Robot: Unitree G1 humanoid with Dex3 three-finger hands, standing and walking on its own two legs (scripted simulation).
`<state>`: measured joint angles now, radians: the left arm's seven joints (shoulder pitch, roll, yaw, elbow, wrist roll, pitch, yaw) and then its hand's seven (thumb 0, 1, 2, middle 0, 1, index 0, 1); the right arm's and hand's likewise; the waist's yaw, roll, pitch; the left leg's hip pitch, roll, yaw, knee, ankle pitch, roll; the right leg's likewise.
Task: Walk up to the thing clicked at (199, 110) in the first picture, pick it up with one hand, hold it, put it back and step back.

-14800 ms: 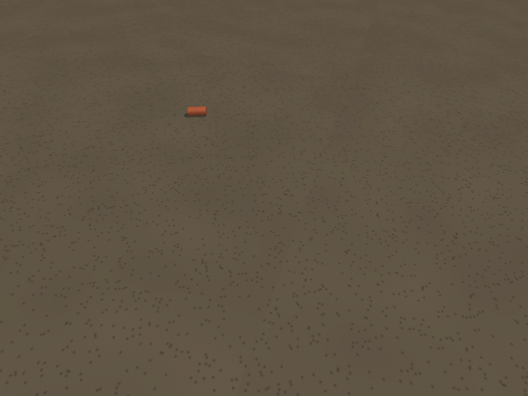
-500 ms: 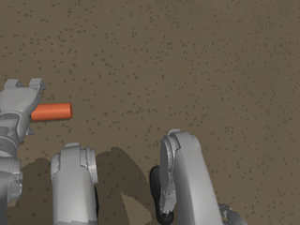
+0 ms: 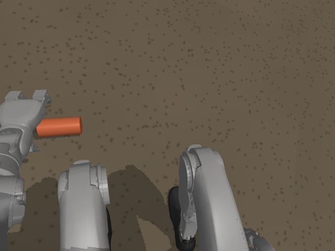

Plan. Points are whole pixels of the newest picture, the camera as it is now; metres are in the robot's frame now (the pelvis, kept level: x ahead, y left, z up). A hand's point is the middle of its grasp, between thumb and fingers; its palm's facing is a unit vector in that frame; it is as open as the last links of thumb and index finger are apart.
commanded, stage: approach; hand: left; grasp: from above
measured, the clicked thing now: (60, 126) +0.46 +0.24 -0.30
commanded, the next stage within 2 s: close in in 0.30 s
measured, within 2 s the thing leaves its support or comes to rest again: neither
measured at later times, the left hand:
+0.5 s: hand (57, 117) +0.46 +0.23 -0.19, palm faces -0.44 -0.01 -0.90, open 13.4 cm
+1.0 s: hand (62, 128) +0.44 +0.23 -0.24, palm faces -0.42 -0.03 -0.91, open 13.8 cm
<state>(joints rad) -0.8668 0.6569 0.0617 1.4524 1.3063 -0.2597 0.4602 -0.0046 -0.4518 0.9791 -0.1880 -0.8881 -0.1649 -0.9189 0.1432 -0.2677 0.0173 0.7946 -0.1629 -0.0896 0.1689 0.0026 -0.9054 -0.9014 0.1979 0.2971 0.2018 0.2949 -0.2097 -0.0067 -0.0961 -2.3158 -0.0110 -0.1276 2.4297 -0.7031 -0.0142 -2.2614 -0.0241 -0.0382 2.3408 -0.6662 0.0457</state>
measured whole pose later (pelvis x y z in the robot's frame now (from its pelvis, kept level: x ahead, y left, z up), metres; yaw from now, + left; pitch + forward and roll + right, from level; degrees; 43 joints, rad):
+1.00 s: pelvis +0.01 +0.01 -0.02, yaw -4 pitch +32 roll -10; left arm -0.95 0.68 0.03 1.68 1.41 -0.25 0.73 -0.01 -0.47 1.01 -0.15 -0.92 -0.13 -0.95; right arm 0.07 -0.28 0.09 0.82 -0.28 -0.18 0.27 0.00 -0.90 -0.90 0.19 0.30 0.20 0.29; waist -0.31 -0.06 -0.01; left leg -2.36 -0.01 -0.18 2.53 -0.74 -0.01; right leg -2.29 0.00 -0.08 2.40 -0.68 0.06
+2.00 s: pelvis +0.00 +0.01 -0.03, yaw -6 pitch +29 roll -13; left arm -1.00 0.85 0.12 1.77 1.25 -0.15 0.65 0.00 -0.50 0.97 -0.07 -1.00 -0.07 -1.00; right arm 0.08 -0.34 0.18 0.76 -0.28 -0.30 0.37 0.00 -0.91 -0.91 0.19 0.30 0.20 0.29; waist -0.37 -0.10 0.13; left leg -2.36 -0.01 -0.23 2.58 -0.74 0.00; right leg -2.27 0.02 -0.12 2.40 -0.66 0.08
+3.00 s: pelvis +0.00 +0.01 -0.02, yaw -8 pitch +26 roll -14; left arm -0.94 0.84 0.01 1.73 1.35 -0.33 0.75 -0.01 -0.41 0.94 -0.13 -0.98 -0.13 -0.98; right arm 0.04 -0.31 0.26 0.74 -0.29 -0.26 0.32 0.00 -0.90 -0.90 0.20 0.30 0.20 0.29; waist -0.36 -0.12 0.15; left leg -2.29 0.01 -0.27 2.57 -0.76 -0.02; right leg -2.20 0.03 -0.15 2.36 -0.65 0.07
